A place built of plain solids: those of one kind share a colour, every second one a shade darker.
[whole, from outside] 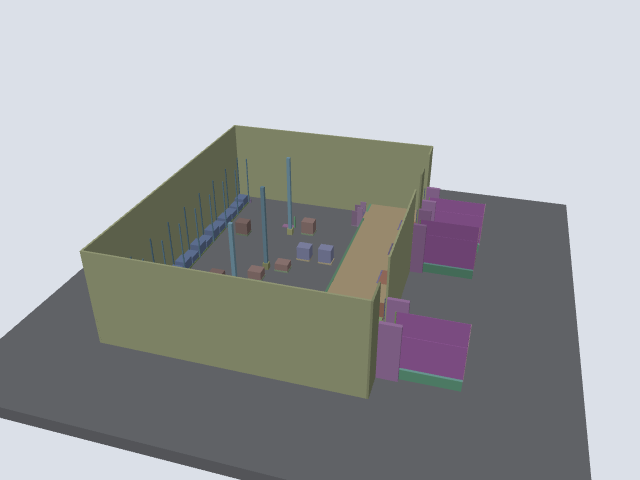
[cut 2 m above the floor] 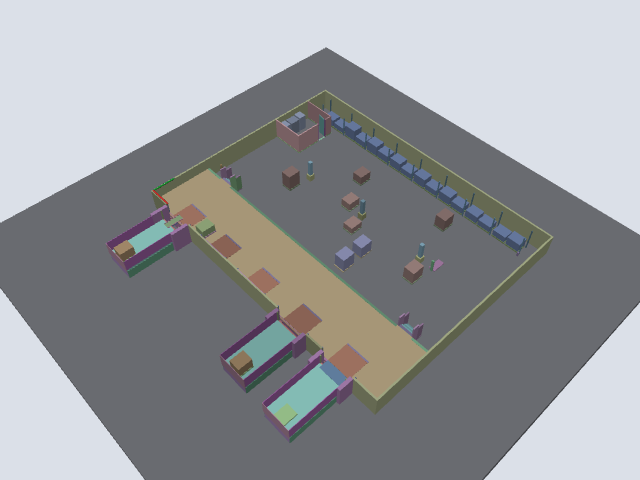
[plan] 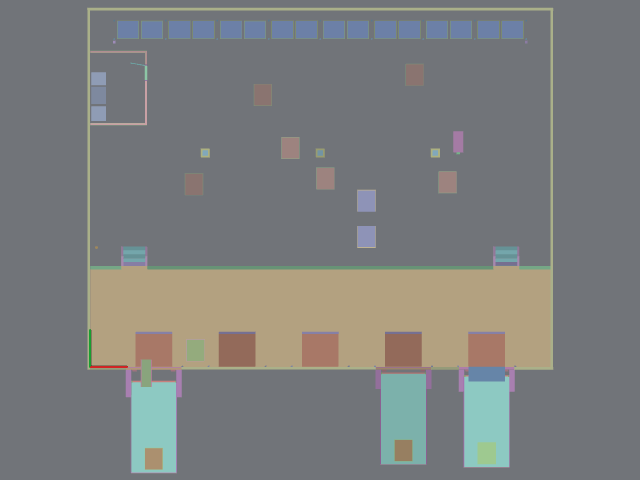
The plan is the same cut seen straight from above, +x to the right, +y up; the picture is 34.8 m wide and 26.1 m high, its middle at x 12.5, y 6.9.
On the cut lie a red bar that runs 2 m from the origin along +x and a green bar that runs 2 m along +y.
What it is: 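The dock platform, its doors, stairs and ramp, and the hall's floor, and the trailers at its open doors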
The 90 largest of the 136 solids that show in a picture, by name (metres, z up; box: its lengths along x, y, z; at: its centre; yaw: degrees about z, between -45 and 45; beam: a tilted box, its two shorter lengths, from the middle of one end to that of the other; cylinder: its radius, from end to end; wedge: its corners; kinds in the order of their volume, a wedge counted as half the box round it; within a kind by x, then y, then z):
{
 "south_deck_1": {"box": [25.03, 5.49, 1.05], "at": [12.51, 2.74, 0.47]},
 "wall_1": {"box": [0.15, 19.68, 7.69], "at": [-0.07, 9.69, 3.79]},
 "wall_2": {"box": [2.11, 0.15, 7.69], "at": [0.91, -0.07, 3.79]},
 "wall_3": {"box": [10.58, 0.15, 7.69], "at": [10.25, -0.07, 3.79]},
 "wall_4": {"box": [25.33, 0.15, 7.69], "at": [12.51, 19.45, 3.79]},
 "wall_5": {"box": [1.53, 0.15, 7.69], "at": [19.3, -0.07, 3.79]},
 "wall_6": {"box": [2.11, 0.15, 7.69], "at": [24.12, -0.07, 3.79]},
 "wall_7": {"box": [0.15, 19.68, 7.69], "at": [25.1, 9.69, 3.79]},
 "rack_load_1": {"box": [1.16, 0.95, 0.67], "at": [2.06, 18.33, 0.48]},
 "rack_load_2": {"box": [1.16, 0.95, 0.55], "at": [3.37, 18.33, 0.42]},
 "rack_load_3": {"box": [1.16, 0.95, 1.12], "at": [4.86, 18.33, 0.7]},
 "rack_load_4": {"box": [1.16, 0.95, 0.64], "at": [6.17, 18.33, 0.46]},
 "rack_load_5": {"box": [1.16, 0.95, 1.02], "at": [7.66, 18.33, 0.65]},
 "rack_load_6": {"box": [1.16, 0.95, 0.75], "at": [8.97, 18.33, 0.52]},
 "rack_load_7": {"box": [1.16, 0.95, 0.85], "at": [10.46, 18.33, 0.57]},
 "rack_load_8": {"box": [1.16, 0.95, 0.6], "at": [11.77, 18.33, 0.44]},
 "rack_load_9": {"box": [1.16, 0.95, 0.9], "at": [13.26, 18.33, 0.59]},
 "rack_load_10": {"box": [1.16, 0.95, 0.58], "at": [14.57, 18.33, 0.43]},
 "rack_load_11": {"box": [1.16, 0.95, 0.87], "at": [16.06, 18.33, 0.58]},
 "rack_load_12": {"box": [1.16, 0.95, 0.61], "at": [17.37, 18.33, 0.45]},
 "rack_load_13": {"box": [1.16, 0.95, 0.7], "at": [18.86, 18.33, 0.49]},
 "rack_load_14": {"box": [1.16, 0.95, 0.58], "at": [20.17, 18.33, 0.43]},
 "rack_load_15": {"box": [1.16, 0.95, 0.57], "at": [21.66, 18.33, 0.42]},
 "rack_load_16": {"box": [1.16, 0.95, 0.8], "at": [22.97, 18.33, 0.54]},
 "trailer_pad_1": {"box": [0.3, 1.5, 4.55], "at": [2.09, -0.9, 2.23]},
 "trailer_pad_2": {"box": [0.3, 1.5, 4.55], "at": [4.83, -0.9, 2.23]},
 "trailer_pad_3": {"box": [0.3, 1.05, 4.55], "at": [15.67, -0.68, 2.23]},
 "trailer_pad_4": {"box": [0.3, 1.05, 4.55], "at": [18.41, -0.68, 2.23]},
 "trailer_pad_5": {"box": [0.3, 1.2, 4.55], "at": [20.2, -0.75, 2.23]},
 "trailer_pad_6": {"box": [0.3, 1.2, 4.55], "at": [22.94, -0.75, 2.23]},
 "trailer_bed_1": {"box": [2.44, 5.0, 0.2], "at": [3.46, -3.25, 0.92]},
 "trailer_bed_2": {"box": [2.44, 5.0, 0.25], "at": [17.04, -2.8, 0.88]},
 "trailer_bed_3": {"box": [2.44, 5.0, 0.25], "at": [21.57, -2.95, 0.88]},
 "stage_load_1": {"box": [0.95, 1.15, 1.46], "at": [5.65, 9.93, 0.87]},
 "stage_load_2": {"box": [0.95, 1.15, 0.82], "at": [9.39, 14.79, 0.55]},
 "stage_load_3": {"box": [0.95, 1.15, 0.74], "at": [10.89, 11.9, 0.51]},
 "stage_load_4": {"box": [0.95, 1.15, 0.6], "at": [12.79, 10.24, 0.44]},
 "stage_load_5": {"box": [0.95, 1.15, 1.15], "at": [17.65, 15.88, 0.72]},
 "stage_load_6": {"box": [0.95, 1.15, 1.19], "at": [19.44, 10.04, 0.73]},
 "trailer_side_1": {"box": [0.04, 5.0, 2.6], "at": [2.22, -3.25, 2.31]},
 "trailer_side_2": {"box": [0.04, 5.0, 2.6], "at": [4.7, -3.25, 2.31]},
 "trailer_side_3": {"box": [0.04, 5.0, 2.65], "at": [15.8, -2.8, 2.27]},
 "trailer_side_4": {"box": [0.04, 5.0, 2.65], "at": [18.28, -2.8, 2.27]},
 "trailer_side_5": {"box": [0.04, 5.0, 2.65], "at": [20.33, -2.95, 2.27]},
 "trailer_side_6": {"box": [0.04, 5.0, 2.65], "at": [22.81, -2.95, 2.27]},
 "room_stock_1": {"box": [0.8, 0.8, 1.47], "at": [0.46, 13.77, 0.68]},
 "room_stock_2": {"box": [0.8, 0.93, 1.43], "at": [0.46, 14.76, 0.67]},
 "room_stock_3": {"box": [0.8, 0.7, 1.51], "at": [0.46, 15.67, 0.7]},
 "floor_pinch_load_1": {"box": [0.95, 1.15, 1.27], "at": [15.03, 7.09, 0.78]},
 "floor_pinch_load_2": {"box": [0.95, 1.15, 1.14], "at": [15.03, 9.01, 0.71]},
 "room_wall_1": {"box": [2.99, 0.1, 2.55], "at": [1.5, 13.2, 1.23]},
 "room_wall_2": {"box": [2.99, 0.1, 2.55], "at": [1.5, 17.13, 1.23]},
 "room_wall_3": {"box": [0.1, 2.39, 2.55], "at": [3.04, 14.35, 1.23]},
 "room_wall_4": {"box": [0.1, 0.74, 2.55], "at": [3.04, 16.81, 1.23]},
 "trailerload_load_1": {"box": [0.95, 1.15, 0.97], "at": [3.46, -5.0, 1.64]},
 "trailerload_load_2": {"box": [0.95, 1.15, 0.95], "at": [17.04, -4.55, 1.62]},
 "column_1": {"box": [0.3, 0.3, 7.69], "at": [6.26, 11.63, 3.79]},
 "column_2": {"box": [0.3, 0.3, 7.69], "at": [12.51, 11.63, 3.79]},
 "column_3": {"box": [0.3, 0.3, 7.69], "at": [18.77, 11.63, 3.79]},
 "dockwall_sill_1": {"box": [3.02, 0.15, 1.05], "at": [3.46, -0.07, 0.47]},
 "dockwall_sill_2": {"box": [3.02, 0.15, 1.05], "at": [17.04, -0.07, 0.47]},
 "dockwall_sill_3": {"box": [3.02, 0.15, 1.05], "at": [21.57, -0.07, 0.47]},
 "south_lev_1": {"box": [2.0, 1.78, 0.07], "at": [3.46, 0.9, 0.98]},
 "south_lev_2": {"box": [2.0, 1.78, 0.07], "at": [7.99, 0.9, 0.98]},
 "south_lev_3": {"box": [2.0, 1.78, 0.07], "at": [12.51, 0.9, 0.98]},
 "south_lev_4": {"box": [2.0, 1.78, 0.07], "at": [17.04, 0.9, 0.98]},
 "south_lev_5": {"box": [2.0, 1.78, 0.07], "at": [21.57, 0.9, 0.98]},
 "trailer_front_1": {"box": [2.52, 0.04, 2.84], "at": [3.46, -5.77, 2.23]},
 "trailer_front_2": {"box": [2.52, 0.04, 2.89], "at": [17.04, -5.32, 2.19]},
 "trailer_front_3": {"box": [2.52, 0.04, 2.89], "at": [21.57, -5.47, 2.19]},
 "south_stair_steps_1": {"box": [1.2, 0.21, 0.85], "at": [2.4, 5.81, 0.38]},
 "south_stair_steps_2": {"box": [1.2, 0.21, 0.65], "at": [2.4, 6.02, 0.28]},
 "south_stair_steps_3": {"box": [1.2, 0.21, 0.85], "at": [22.63, 5.81, 0.38]},
 "south_stair_steps_4": {"box": [1.2, 0.21, 0.65], "at": [22.63, 6.02, 0.28]},
 "wait_load_1": {"box": [0.95, 1.15, 0.66], "at": [5.73, 0.9, 1.47]},
 "stage_pal_1": {"box": [1.0, 1.2, 0.19], "at": [10.89, 11.9, 0.04]},
 "stage_pal_2": {"box": [1.0, 1.2, 0.19], "at": [12.79, 10.24, 0.04]},
 "stage_pal_3": {"box": [1.0, 1.2, 0.19], "at": [19.44, 10.04, 0.04]},
 "south_stair_stair_head_1": {"box": [1.2, 0.21, 1.05], "at": [2.4, 5.6, 0.47]},
 "south_stair_stair_head_2": {"box": [1.2, 0.21, 1.05], "at": [22.63, 5.6, 0.47]},
 "column_guard_1": {"box": [0.5, 0.5, 0.65], "at": [6.26, 11.63, 0.28]},
 "column_guard_2": {"box": [0.5, 0.5, 0.65], "at": [12.51, 11.63, 0.28]},
 "column_guard_3": {"box": [0.5, 0.5, 0.65], "at": [18.77, 11.63, 0.28]},
 "floor_pinch_pal_1": {"box": [1.0, 1.2, 0.19], "at": [15.03, 7.07, 0.04]},
 "floor_pinch_pal_2": {"box": [1.0, 1.2, 0.19], "at": [15.03, 9.04, 0.04]},
 "trailerload_pal_1": {"box": [1.0, 1.2, 0.19], "at": [17.04, -4.55, 1.04]},
 "trailerload_pal_2": {"box": [1.0, 1.2, 0.19], "at": [21.57, -4.7, 1.04]},
 "wait_pal_1": {"box": [1.0, 1.2, 0.19], "at": [5.73, 0.9, 1.04]},
 "south_edge_1": {"box": [18.83, 0.2, 0.05], "at": [12.51, 5.39, 0.98]},
 "trailer_skirt_1": {"box": [0.04, 4.2, 0.86], "at": [2.24, -3.65, 0.38]}
}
